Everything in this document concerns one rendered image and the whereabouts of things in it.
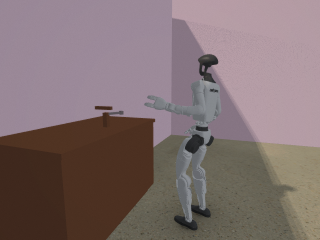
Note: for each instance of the left robot hand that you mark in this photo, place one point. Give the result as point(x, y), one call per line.
point(159, 103)

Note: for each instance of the robot left upper arm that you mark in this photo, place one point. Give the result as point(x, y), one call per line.
point(197, 88)

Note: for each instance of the counter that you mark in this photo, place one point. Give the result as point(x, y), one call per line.
point(74, 181)

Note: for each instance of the right robot hand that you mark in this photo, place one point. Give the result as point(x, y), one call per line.
point(190, 130)

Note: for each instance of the left robot forearm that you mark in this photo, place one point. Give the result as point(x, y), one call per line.
point(184, 110)

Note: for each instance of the robot left shin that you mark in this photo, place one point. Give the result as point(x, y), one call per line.
point(185, 197)

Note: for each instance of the tap lever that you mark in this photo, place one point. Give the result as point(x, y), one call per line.
point(115, 113)

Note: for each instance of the robot left thigh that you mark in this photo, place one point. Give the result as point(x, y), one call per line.
point(188, 147)

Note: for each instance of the robot right upper arm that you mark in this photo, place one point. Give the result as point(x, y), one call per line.
point(218, 103)

